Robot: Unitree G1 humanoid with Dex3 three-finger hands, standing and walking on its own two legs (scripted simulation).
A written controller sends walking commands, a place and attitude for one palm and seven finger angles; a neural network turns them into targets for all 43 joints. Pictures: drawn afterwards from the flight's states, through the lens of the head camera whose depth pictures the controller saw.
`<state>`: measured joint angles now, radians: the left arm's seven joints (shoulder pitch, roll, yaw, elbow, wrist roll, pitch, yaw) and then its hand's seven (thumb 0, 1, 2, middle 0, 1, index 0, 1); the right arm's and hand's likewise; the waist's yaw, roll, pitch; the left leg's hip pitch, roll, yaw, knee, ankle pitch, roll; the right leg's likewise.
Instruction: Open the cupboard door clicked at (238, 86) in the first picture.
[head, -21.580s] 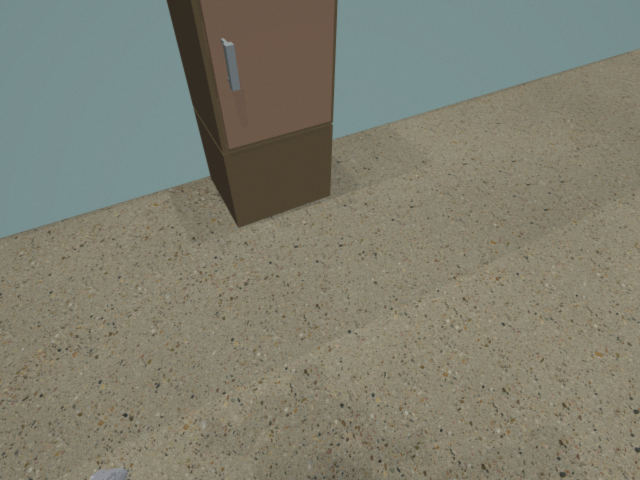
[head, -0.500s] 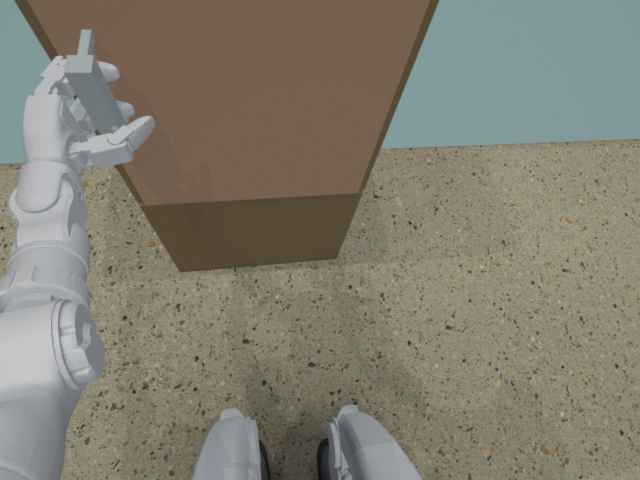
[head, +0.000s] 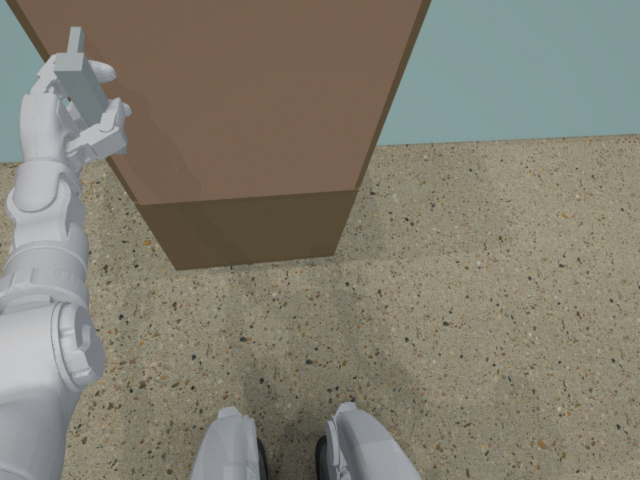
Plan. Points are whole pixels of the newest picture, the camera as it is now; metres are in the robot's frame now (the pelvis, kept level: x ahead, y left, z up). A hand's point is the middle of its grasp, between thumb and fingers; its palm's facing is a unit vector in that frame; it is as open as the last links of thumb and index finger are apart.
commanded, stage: pull the door open along its arc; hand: left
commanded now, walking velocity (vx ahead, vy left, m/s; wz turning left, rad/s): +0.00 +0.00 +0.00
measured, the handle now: (97, 94) +0.58 +0.22 +0.06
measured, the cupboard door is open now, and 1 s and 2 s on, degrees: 0 38 40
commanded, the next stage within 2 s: open thumb and fingers to let go in 0.76 s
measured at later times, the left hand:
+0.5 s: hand (172, 251) +0.36 +0.12 +0.07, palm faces +0.26 -0.96 +0.05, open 6.5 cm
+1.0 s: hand (239, 297) +0.31 +0.06 +0.06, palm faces +0.48 -0.88 -0.04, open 6.6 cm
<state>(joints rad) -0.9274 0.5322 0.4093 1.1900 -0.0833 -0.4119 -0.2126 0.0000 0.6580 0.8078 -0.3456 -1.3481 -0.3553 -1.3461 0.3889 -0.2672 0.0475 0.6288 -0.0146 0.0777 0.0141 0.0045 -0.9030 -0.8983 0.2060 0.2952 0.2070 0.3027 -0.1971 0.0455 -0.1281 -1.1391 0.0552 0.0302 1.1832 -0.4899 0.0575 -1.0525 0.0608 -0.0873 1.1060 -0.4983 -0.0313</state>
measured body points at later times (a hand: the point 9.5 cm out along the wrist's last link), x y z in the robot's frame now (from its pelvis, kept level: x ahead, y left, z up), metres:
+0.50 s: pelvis +0.02 +0.00 +0.03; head +0.10 +0.00 +0.47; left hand +0.34 +0.18 +0.07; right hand +0.17 -0.23 -0.08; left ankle +0.03 +0.08 -0.64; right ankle +0.01 -0.11 -0.64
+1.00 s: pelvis +0.01 -0.06 +0.02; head +0.07 -0.08 +0.47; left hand +0.28 +0.11 +0.07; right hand +0.19 -0.27 -0.10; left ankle +0.03 +0.08 -0.64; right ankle +0.01 -0.11 -0.64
